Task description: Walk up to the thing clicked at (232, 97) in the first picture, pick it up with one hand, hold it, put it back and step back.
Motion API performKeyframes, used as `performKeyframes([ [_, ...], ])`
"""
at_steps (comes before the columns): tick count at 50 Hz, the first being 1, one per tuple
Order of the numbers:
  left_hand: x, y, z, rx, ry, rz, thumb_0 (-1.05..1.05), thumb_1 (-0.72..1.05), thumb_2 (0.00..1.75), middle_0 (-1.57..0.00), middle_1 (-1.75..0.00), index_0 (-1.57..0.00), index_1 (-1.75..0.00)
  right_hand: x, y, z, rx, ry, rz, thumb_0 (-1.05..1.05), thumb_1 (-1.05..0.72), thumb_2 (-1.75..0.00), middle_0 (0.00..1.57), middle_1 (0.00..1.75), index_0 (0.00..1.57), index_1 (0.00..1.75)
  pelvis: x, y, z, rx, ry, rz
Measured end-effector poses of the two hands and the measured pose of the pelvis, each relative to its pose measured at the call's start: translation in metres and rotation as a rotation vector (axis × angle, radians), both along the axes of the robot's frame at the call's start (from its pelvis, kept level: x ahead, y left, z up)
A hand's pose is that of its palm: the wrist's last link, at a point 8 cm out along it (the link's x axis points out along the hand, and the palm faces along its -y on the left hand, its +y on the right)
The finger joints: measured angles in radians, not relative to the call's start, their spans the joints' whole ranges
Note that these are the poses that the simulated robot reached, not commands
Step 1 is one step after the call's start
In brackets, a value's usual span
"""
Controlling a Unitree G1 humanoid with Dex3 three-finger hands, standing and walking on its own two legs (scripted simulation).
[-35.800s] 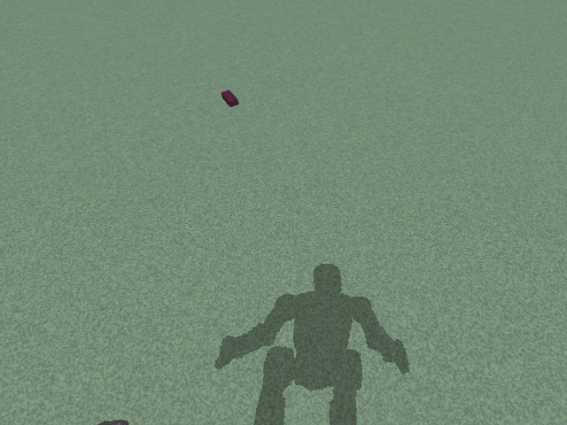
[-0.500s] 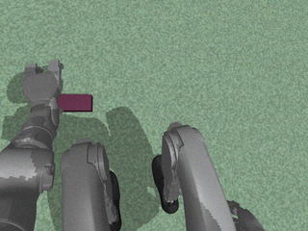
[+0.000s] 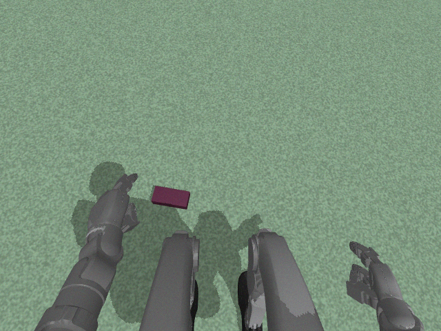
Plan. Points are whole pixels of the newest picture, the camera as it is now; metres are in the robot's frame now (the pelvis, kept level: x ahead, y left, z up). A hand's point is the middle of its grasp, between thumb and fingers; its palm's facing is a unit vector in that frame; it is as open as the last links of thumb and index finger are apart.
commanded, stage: home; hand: left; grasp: from above
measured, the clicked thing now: (171, 197) +0.47 +0.17 -0.50
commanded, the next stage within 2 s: none
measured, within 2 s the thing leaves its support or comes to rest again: neither
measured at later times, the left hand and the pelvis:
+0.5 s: hand (83, 234) +0.25 +0.19 +0.10, palm faces +0.06 -0.97 -0.24, open 7.4 cm; pelvis +0.06 +0.01 +0.17, yaw +1 degrees
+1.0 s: hand (53, 234) +0.24 +0.20 +0.15, palm faces +0.08 -0.98 -0.19, open 7.4 cm; pelvis +0.09 +0.01 +0.20, yaw +2 degrees
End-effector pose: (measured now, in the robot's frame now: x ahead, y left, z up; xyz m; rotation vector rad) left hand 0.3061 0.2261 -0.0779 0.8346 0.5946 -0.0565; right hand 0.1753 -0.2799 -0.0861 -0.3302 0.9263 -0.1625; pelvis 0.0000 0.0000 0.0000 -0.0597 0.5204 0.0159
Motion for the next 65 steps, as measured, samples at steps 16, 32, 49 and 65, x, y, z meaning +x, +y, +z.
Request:
performKeyframes([
  [16, -0.069, 0.001, 0.132, -0.385, 0.099, 0.331, 0.02, 0.90, 0.90, -0.21, -0.30, -0.21, -0.30, 0.030, 0.059, 0.125, 0.103, -0.186, -0.009, 0.01, -0.90, -0.90, 0.20, 0.30, 0.21, 0.30, 0.027, 0.002, 0.115, 0.010, -0.172, 0.019],
  [32, -0.083, 0.018, 0.250, -0.525, 0.081, 0.466, 0.01, 0.91, 0.90, -0.20, -0.30, -0.20, -0.30, 0.038, 0.054, 0.215, 0.032, -0.271, -0.079, 0.01, -0.90, -0.90, 0.20, 0.30, 0.21, 0.30, 0.077, 0.012, 0.193, 0.012, -0.310, 0.027],
  [49, -0.086, 0.020, 0.252, -0.550, 0.114, 0.463, 0.02, 0.91, 0.90, -0.20, -0.30, -0.20, -0.30, 0.076, 0.063, 0.237, 0.027, -0.377, 0.013, 0.01, -0.90, -0.90, 0.20, 0.30, 0.21, 0.30, 0.085, 0.013, 0.201, 0.017, -0.344, 0.036],
  [65, -0.085, 0.014, 0.254, -0.536, 0.108, 0.457, 0.02, 0.91, 0.90, -0.20, -0.30, -0.20, -0.30, 0.060, 0.055, 0.225, 0.032, -0.324, -0.008, 0.01, -0.90, -0.90, 0.20, 0.30, 0.21, 0.30, 0.084, 0.008, 0.200, 0.024, -0.346, 0.031],
])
